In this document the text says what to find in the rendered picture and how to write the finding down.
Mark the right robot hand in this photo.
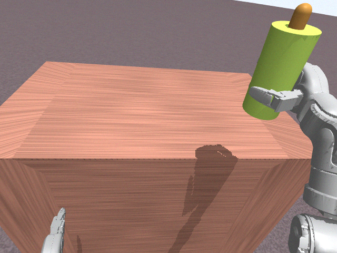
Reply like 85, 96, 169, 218
249, 59, 329, 114

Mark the right robot arm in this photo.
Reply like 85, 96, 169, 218
288, 93, 337, 253

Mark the left robot hand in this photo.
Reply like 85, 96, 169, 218
41, 208, 66, 253

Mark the bottle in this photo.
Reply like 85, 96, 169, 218
242, 3, 322, 120

